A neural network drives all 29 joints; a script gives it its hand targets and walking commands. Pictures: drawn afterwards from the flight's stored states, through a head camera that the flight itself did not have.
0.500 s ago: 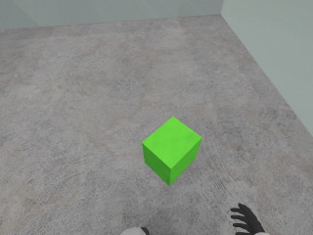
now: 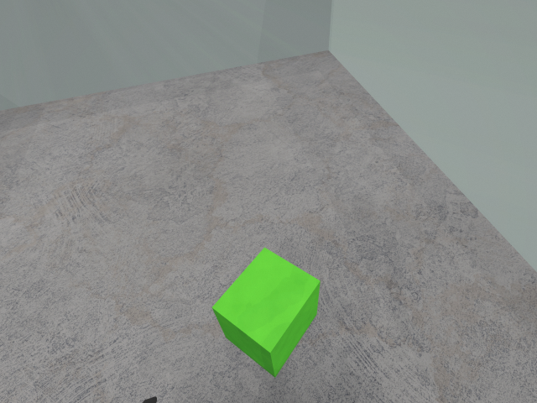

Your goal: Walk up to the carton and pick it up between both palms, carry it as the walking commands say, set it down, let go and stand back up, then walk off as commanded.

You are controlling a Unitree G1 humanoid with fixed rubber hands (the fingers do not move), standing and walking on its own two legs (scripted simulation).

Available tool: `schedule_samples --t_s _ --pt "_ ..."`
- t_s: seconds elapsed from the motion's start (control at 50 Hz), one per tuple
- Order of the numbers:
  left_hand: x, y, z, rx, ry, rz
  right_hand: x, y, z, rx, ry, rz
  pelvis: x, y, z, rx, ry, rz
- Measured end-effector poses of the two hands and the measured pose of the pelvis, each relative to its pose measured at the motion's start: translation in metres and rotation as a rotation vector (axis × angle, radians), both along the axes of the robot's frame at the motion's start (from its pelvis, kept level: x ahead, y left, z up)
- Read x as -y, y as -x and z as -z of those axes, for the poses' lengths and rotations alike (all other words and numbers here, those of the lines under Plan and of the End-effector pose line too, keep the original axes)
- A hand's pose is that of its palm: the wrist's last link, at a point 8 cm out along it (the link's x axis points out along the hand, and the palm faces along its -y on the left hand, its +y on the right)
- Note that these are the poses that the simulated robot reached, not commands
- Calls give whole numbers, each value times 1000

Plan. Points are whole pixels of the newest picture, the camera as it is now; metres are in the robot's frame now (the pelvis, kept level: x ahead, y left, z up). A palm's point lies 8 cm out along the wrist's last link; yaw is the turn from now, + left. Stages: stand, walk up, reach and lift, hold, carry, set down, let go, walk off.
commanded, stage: walk up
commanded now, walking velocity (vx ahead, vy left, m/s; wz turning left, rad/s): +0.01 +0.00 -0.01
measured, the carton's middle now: (269, 311) +0.53 +0.06 -0.64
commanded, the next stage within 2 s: none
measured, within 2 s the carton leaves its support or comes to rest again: neither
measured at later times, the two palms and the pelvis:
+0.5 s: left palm out of the picture +0.00 +0.30 -0.14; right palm out of the picture +0.10 -0.18 -0.12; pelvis +0.01 +0.05 +0.00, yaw +2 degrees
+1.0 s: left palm out of the picture -0.01 +0.39 -0.09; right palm out of the picture +0.10 -0.18 -0.13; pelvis +0.01 +0.09 +0.01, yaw -9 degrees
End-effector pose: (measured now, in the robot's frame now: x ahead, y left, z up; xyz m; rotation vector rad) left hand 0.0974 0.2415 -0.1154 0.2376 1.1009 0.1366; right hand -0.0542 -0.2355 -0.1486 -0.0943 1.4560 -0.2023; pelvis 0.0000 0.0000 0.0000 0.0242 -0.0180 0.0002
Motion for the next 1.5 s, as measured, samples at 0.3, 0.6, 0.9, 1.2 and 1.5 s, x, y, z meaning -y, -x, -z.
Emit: schedule_samples --t_s 0.3,0.6,0.9,1.2,1.5 --pt "-37 85 -16 -208 -110 -174 14 -133 -12 164 21 -139 -11 -6 -12 -23 -42 -25" --pt "-62 97 30 -248 82 -147 -72 -135 -34 256 65 -151 -64 -4 -8 2 22 -28" --pt "-109 112 -1 -332 -147 -110 -32 -125 -8 229 90 -89 -73 -5 4 -23 1 98" --pt "-239 11 0 -314 -223 57 -132 -188 -28 358 95 -36 -173 -47 6 -77 -15 249" --pt "-176 -224 9 -20 -21 411 -235 -55 -17 51 128 368 -239 -109 2 -46 3 421"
